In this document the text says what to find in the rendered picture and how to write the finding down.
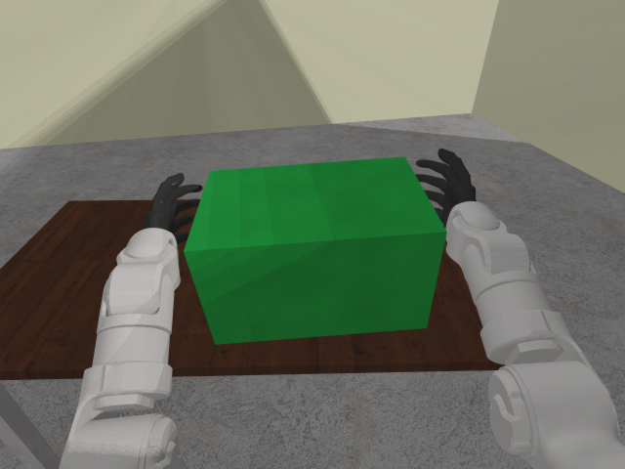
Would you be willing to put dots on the right robot upper arm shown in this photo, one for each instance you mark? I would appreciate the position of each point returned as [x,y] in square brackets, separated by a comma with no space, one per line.
[555,415]

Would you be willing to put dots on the robot left hand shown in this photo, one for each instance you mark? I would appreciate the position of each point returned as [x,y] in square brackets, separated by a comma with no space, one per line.
[163,209]

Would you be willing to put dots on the table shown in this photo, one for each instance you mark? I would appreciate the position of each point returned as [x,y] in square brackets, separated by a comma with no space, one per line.
[51,293]

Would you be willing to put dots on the left robot upper arm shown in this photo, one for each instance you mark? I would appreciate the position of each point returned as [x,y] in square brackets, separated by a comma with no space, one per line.
[148,441]

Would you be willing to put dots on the robot right forearm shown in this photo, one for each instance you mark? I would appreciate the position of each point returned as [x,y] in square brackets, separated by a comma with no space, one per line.
[518,322]

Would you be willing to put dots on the robot right hand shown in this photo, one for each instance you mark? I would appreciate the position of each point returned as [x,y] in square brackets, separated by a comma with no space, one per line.
[457,185]

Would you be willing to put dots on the carton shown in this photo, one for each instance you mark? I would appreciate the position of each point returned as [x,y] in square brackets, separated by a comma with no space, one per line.
[317,249]

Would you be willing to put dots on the robot left forearm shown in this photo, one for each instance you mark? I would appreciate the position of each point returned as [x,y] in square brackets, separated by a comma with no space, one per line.
[130,367]

